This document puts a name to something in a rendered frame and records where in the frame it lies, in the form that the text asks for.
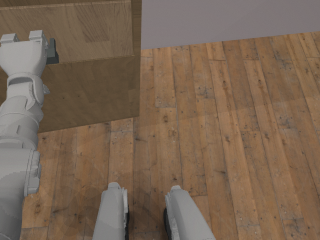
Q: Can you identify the left robot forearm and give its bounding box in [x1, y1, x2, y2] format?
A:
[0, 73, 44, 151]

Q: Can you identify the handle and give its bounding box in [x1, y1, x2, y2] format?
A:
[45, 38, 59, 65]

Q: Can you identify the cabinet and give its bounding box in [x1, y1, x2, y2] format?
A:
[0, 0, 142, 134]

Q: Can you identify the robot right thigh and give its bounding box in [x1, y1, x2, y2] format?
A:
[165, 189, 216, 240]

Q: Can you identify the robot left hand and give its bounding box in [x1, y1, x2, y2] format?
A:
[0, 30, 50, 95]

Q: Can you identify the left robot upper arm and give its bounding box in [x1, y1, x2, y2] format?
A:
[0, 147, 42, 240]

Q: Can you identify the robot thigh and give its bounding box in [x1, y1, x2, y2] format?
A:
[165, 189, 216, 240]
[92, 186, 128, 240]

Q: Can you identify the robot left thigh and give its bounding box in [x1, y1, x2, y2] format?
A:
[92, 186, 128, 240]

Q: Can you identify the drawer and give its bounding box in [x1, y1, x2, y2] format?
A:
[0, 0, 133, 69]

